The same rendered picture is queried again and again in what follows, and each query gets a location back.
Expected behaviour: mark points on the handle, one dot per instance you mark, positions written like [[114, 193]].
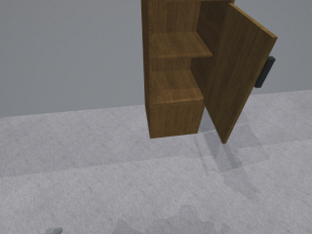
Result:
[[264, 72]]

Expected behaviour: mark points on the cupboard door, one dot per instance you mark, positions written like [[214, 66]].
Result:
[[243, 48]]

